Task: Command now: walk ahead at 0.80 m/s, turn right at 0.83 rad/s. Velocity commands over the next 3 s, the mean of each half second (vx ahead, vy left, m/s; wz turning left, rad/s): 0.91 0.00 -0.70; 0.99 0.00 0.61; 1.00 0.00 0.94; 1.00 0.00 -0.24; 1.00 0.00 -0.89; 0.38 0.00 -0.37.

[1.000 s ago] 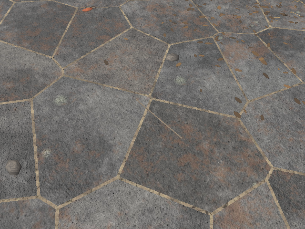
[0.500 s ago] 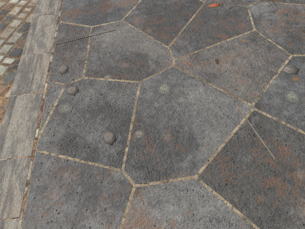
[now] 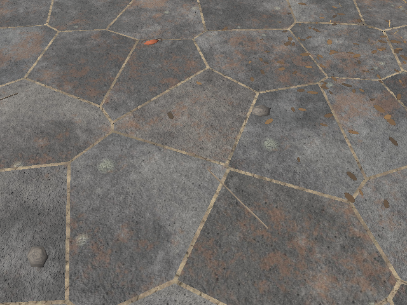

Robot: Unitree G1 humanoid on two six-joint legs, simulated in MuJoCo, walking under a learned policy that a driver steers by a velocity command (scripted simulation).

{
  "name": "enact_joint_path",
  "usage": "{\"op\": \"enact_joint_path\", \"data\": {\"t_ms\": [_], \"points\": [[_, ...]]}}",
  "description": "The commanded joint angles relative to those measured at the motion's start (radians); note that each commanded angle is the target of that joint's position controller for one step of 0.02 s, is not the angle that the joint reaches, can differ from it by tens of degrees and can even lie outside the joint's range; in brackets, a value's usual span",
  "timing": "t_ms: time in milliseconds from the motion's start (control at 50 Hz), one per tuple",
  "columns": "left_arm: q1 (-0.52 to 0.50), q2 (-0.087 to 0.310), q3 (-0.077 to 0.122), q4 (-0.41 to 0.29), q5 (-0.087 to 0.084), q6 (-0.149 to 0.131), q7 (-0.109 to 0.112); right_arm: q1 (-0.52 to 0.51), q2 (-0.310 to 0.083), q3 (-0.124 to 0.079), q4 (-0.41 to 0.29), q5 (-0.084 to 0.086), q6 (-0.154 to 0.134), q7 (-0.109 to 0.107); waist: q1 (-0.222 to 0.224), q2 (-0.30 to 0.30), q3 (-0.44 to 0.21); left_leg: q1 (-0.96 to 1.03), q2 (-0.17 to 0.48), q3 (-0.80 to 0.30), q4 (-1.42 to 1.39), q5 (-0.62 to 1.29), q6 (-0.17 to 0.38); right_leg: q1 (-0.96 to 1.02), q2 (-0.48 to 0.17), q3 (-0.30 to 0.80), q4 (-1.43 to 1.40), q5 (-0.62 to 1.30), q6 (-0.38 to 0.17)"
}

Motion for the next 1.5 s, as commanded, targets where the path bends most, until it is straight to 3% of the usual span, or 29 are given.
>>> {"op": "enact_joint_path", "data": {"t_ms": [20, 100, 160, 180, 200, 220, 240, 280, 340, 420, 560, 640, 660, 680, 700, 720, 760, 820, 880, 1000, 1060, 1080, 1100, 1120, 1160, 1260, 1360, 1420, 1500], "points": [[-0.236, 0.033, -0.014, -0.14, 0.003, -0.022, -0.019, -0.002, -0.106, -0.021, -0.027, -0.003, -0.026, 0.0, -0.033, 0.125, 0.221, -0.066, 0.251, -0.048, -0.158, 0.073, 0.104, -0.181, -0.041, -0.052, -0.105, 0.041, -0.023], [-0.303, -0.012, -0.049, -0.181, -0.002, -0.027, -0.021, 0.026, -0.127, -0.02, 0.019, -0.008, -0.026, -0.007, -0.021, 0.11, 0.223, -0.026, 0.247, 0.114, -0.075, 0.66, 0.08, 0.002, 0.004, -0.2, -0.324, -0.044, -0.124], [-0.014, 0.053, -0.021, -0.114, -0.011, -0.035, 0.013, 0.029, -0.219, -0.04, 0.028, -0.008, 0.005, -0.016, 0.152, 0.181, -0.019, -0.024, 0.298, 0.137, 0.406, 1.474, 0.08, 0.428, 0.165, -0.258, -0.339, -0.22, -0.202], [0.217, 0.112, 0.01, -0.044, -0.008, -0.045, 0.028, -0.009, -0.234, -0.043, 0.007, 0.0, 0.009, -0.011, 0.261, 0.163, -0.139, -0.192, 0.293, 0.122, 0.694, 1.362, 0.073, 0.755, 0.193, -0.191, -0.42, -0.2, -0.236], [0.28, 0.211, 0.048, 0.003, 0.002, -0.041, 0.052, 0.017, -0.15, -0.022, -0.018, 0.0, 0.0, 0.008, 0.236, -0.002, -0.195, -0.547, 0.186, 0.108, 1.041, 0.637, 0.035, 1.078, 0.071, 0.06, -0.527, -0.354, -0.272], [0.232, 0.318, 0.073, -0.021, -0.006, -0.026, 0.059, -0.047, -0.068, 0.0, -0.118, 0.011, -0.026, 0.028, 0.174, -0.195, -0.277, -0.886, -0.01, -0.004, 1.4, -0.101, -0.017, 1.222, -0.193, 0.679, -0.756, -0.588, -0.396], [0.272, 0.295, 0.071, -0.026, -0.013, -0.023, 0.062, -0.214, -0.133, -0.008, -0.173, 0.003, -0.046, 0.029, 0.236, -0.014, -0.282, -0.978, 0.022, -0.204, 1.425, 0.025, 0.003, 1.202, -0.193, 0.769, -0.847, -0.537, -0.376], [0.234, 0.223, 0.053, 0.018, -0.011, -0.043, 0.083, -0.204, -0.093, 0.012, -0.175, 0.005, -0.059, 0.023, 0.132, 0.08, -0.046, -0.939, 0.114, -0.198, 1.257, 0.08, 0.01, 0.901, -0.159, 0.593, -0.894, -0.308, -0.323], [0.119, 0.119, 0.011, -0.001, -0.017, -0.081, 0.094, -0.097, -0.075, 0.021, -0.143, -0.035, 0.0, 0.027, 0.007, 0.071, 0.043, -0.784, 0.165, -0.197, 1.1, 0.015, -0.024, 0.58, -0.056, 0.398, -0.937, -0.202, -0.318], [0.177, 0.082, -0.009, 0.044, -0.024, -0.139, 0.075, -0.281, -0.034, 0.041, -0.195, -0.011, 0.025, 0.045, 0.048, 0.022, 0.17, -0.812, 0.179, -0.097, 0.778, 0.254, -0.019, 0.47, 0.014, 0.201, -1.068, 0.036, -0.259], [0.277, 0.123, -0.018, 0.119, -0.024, -0.18, 0.094, -0.393, -0.042, 0.038, -0.172, 0.032, 0.005, 0.072, 0.095, 0.002, 0.103, -0.641, 0.004, 0.009, 0.372, 0.567, 0.112, 0.832, -0.041, -0.037, -1.106, 0.831, -0.087], [0.175, 0.185, 0.002, 0.101, 0.045, -0.127, 0.144, 0.048, -0.153, -0.011, -0.021, 0.036, 0.025, 0.052, -0.144, -0.098, -0.129, -0.282, -0.14, 0.029, 0.413, 0.312, 0.163, 0.949, -0.107, -0.105, -0.481, 1.439, -0.013], [0.079, 0.196, 0.006, 0.081, 0.041, -0.116, 0.149, 0.276, -0.189, -0.036, 0.041, 0.032, 0.03, 0.038, -0.286, -0.047, -0.16, -0.074, -0.087, -0.049, 0.329, 0.256, 0.225, 0.78, -0.051, -0.142, -0.046, 1.271, -0.007], [0.073, 0.023, -0.039, 0.041, 0.044, -0.137, 0.131, 0.31, -0.234, -0.052, 0.078, 0.025, 0.042, 0.027, -0.189, 0.222, -0.147, 0.203, 0.077, -0.291, 0.504, 0.24, 0.303, 0.314, 0.105, -0.085, 0.391, 0.005, 0.0], [0.155, -0.004, -0.057, -0.024, -0.017, -0.16, 0.111, 0.157, -0.26, -0.062, 0.042, 0.013, 0.048, 0.03, -0.057, 0.405, -0.273, 0.369, 0.263, -0.944, 0.212, -0.019, 0.504, -0.046, 0.205, 0.052, 0.611, -0.347, 0.043], [0.086, 0.056, -0.07, -0.033, 0.001, -0.178, 0.111, 0.069, -0.197, -0.061, -0.008, 0.015, 0.044, 0.03, -0.073, 0.133, -0.189, 0.262, 0.27, -0.986, 0.072, -0.112, 0.47, -0.087, 0.114, 0.138, 0.515, -0.207, 0.006], [0.003, 0.069, -0.079, -0.051, 0.022, -0.186, 0.097, 0.029, -0.114, -0.042, 0.017, 0.026, 0.037, 0.028, 0.01, -0.088, -0.006, -0.089, 0.197, -0.793, 0.024, -0.042, 0.379, 0.029, 0.03, 0.115, 0.298, -0.127, -0.013], [0.001, 0.024, -0.103, -0.085, 0.057, -0.121, 0.088, 0.004, -0.12, -0.032, 0.03, 0.03, 0.004, 0.021, 0.101, -0.049, 0.108, -0.407, 0.078, -0.613, -0.021, 0.051, 0.347, 0.127, -0.03, 0.073, 0.102, -0.187, 0.031], [-0.178, 0.011, -0.123, -0.166, 0.032, -0.116, 0.073, -0.01, -0.147, -0.046, 0.012, 0.034, -0.012, 0.023, 0.06, 0.01, 0.169, -0.593, 0.01, -0.519, -0.098, 0.175, 0.325, 0.238, -0.045, -0.004, -0.24, 0.006, 0.067], [-0.261, 0.023, -0.114, -0.194, -0.001, -0.127, 0.082, 0.057, -0.183, -0.076, 0.023, 0.048, -0.007, 0.027, -0.034, 0.087, 0.067, -0.325, 0.014, -0.516, 0.042, 0.579, 0.202, 0.426, 0.036, -0.017, -0.627, 0.25, 0.044], [0.089, 0.132, -0.057, -0.103, -0.003, -0.144, 0.116, -0.015, -0.245, -0.09, 0.006, 0.032, -0.01, 0.025, 0.164, 0.076, -0.16, -0.317, -0.022, -0.491, 0.53, 0.788, 0.136, 0.83, 0.041, 0.009, -0.637, 0.03, 0.008], [0.323, 0.206, -0.023, -0.067, 0.019, -0.147, 0.139, -0.053, -0.16, -0.067, -0.023, 0.029, -0.023, 0.025, 0.259, 0.0, -0.295, -0.465, -0.063, -0.427, 0.844, 0.527, 0.135, 1.07, -0.144, 0.178, -0.616, -0.292, -0.022], [0.324, 0.274, -0.007, -0.062, 0.065, -0.143, 0.139, 0.052, 0.018, -0.022, -0.071, 0.075, -0.023, 0.018, 0.156, -0.292, -0.413, -0.77, -0.151, -0.313, 1.151, -0.203, 0.109, 1.288, -0.461, 0.698, -0.773, -0.527, -0.103], [0.243, 0.251, 0.008, -0.059, 0.036, -0.128, 0.133, 0.021, -0.056, -0.014, -0.087, 0.058, -0.007, 0.014, 0.136, -0.305, -0.384, -0.908, -0.072, -0.258, 1.248, -0.094, 0.124, 1.21, -0.452, 0.9, -0.888, -0.708, -0.153], [0.128, 0.076, -0.028, -0.051, 0.024, -0.125, 0.122, -0.154, -0.114, -0.029, -0.082, 0.02, 0.017, 0.03, 0.138, -0.045, -0.094, -0.92, 0.024, -0.215, 1.163, 0.071, 0.115, 0.927, -0.323, 0.494, -0.88, -0.424, -0.11], [0.222, -0.012, -0.048, 0.08, -0.01, -0.159, 0.099, -0.287, -0.009, 0.003, -0.173, 0.002, 0.074, 0.082, 0.071, -0.07, 0.041, -0.95, 0.099, -0.182, 1.102, 0.105, 0.101, 0.761, -0.238, 0.077, -0.929, 0.131, -0.047], [0.16, 0.045, -0.038, 0.103, -0.005, -0.182, 0.101, -0.445, -0.027, 0.028, -0.259, 0.006, 0.078, 0.114, 0.026, -0.025, 0.142, -0.834, 0.079, -0.068, 0.767, 0.354, 0.116, 0.644, -0.168, -0.206, -1.051, 0.335, -0.019], [0.268, 0.099, -0.03, 0.136, -0.004, -0.175, 0.113, -0.498, -0.03, 0.034, -0.255, 0.005, 0.072, 0.12, 0.042, -0.01, 0.142, -0.677, -0.031, 0.083, 0.596, 0.35, 0.166, 0.736, -0.145, -0.299, -0.955, 0.914, 0.024], [0.2, 0.187, -0.011, 0.097, 0.005, -0.124, 0.14, 0.013, -0.143, -0.022, -0.086, -0.005, 0.059, 0.079, -0.216, -0.075, -0.112, -0.044, -0.105, -0.045, 0.476, 0.233, 0.27, 0.612, -0.215, -0.247, -0.246, 1.168, 0.008]]}}
Next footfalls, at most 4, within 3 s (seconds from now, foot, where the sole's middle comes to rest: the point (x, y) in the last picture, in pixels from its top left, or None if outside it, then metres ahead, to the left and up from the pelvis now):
0.18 right None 0.29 -0.15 -0.77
0.66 left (256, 232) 0.78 -0.22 -0.77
1.08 right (301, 152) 1.16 -0.47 -0.77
1.52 left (227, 101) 1.51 -0.18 -0.77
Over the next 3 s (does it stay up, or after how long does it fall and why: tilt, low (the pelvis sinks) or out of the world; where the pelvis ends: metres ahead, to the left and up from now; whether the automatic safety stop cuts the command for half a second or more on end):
stays up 2.53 -0.07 0.00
